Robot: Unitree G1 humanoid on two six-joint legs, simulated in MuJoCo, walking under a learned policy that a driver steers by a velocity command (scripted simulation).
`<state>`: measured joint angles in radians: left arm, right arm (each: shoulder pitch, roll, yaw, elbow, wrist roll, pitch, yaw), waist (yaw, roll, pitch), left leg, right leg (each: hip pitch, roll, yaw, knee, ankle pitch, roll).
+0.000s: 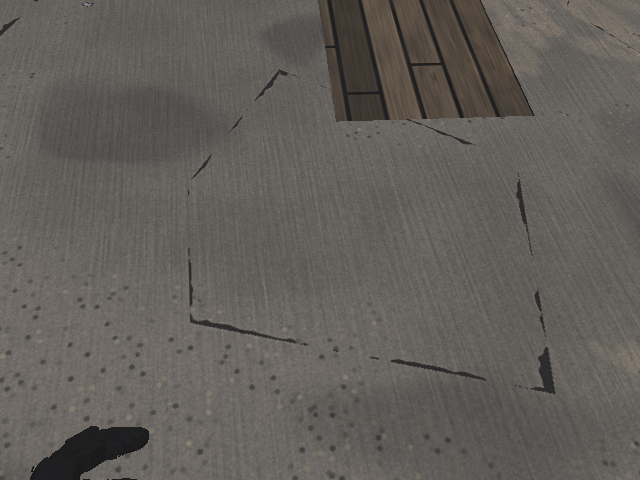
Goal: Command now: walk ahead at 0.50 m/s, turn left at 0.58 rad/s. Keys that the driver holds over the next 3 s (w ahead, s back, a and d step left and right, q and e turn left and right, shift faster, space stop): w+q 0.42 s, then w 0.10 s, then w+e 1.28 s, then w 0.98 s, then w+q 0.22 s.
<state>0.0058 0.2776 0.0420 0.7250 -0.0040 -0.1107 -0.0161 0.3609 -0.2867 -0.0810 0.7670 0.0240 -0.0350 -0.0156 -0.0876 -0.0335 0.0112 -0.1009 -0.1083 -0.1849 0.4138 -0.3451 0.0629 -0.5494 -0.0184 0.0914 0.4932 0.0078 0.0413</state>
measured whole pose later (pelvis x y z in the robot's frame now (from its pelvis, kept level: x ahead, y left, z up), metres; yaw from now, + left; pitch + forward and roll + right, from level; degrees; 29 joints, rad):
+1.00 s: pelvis +0.52 +0.12 +0.00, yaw +9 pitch +1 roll +2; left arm 0.13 0.27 0.05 0.80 -0.02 -0.04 -0.04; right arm 0.32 -0.26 -0.08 0.81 -0.01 -0.08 -0.01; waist -0.06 -0.04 0.02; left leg 0.08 -0.04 0.22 0.21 -0.31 0.03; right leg -0.68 -0.10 0.02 0.69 0.05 -0.01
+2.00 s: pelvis +1.08 +0.08 +0.00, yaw -24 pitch +2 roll +2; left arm 0.09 0.27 0.05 0.62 -0.02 -0.03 -0.04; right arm 0.36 -0.29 -0.07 0.86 0.02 -0.08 0.01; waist -0.10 -0.04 0.03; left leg 0.03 0.01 0.16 0.25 -0.31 -0.02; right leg -0.63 -0.08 0.03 0.66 -0.06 -0.02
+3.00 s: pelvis +1.59 -0.14 +0.01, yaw -22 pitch +2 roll +1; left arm 0.05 0.27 0.04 0.73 -0.01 -0.08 -0.01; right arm 0.37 -0.27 -0.05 0.90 0.02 -0.07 0.00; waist -0.10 -0.04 0.02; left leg -0.05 -0.06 -0.02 0.26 -0.24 0.04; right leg -0.61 -0.08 0.07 0.57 0.04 0.04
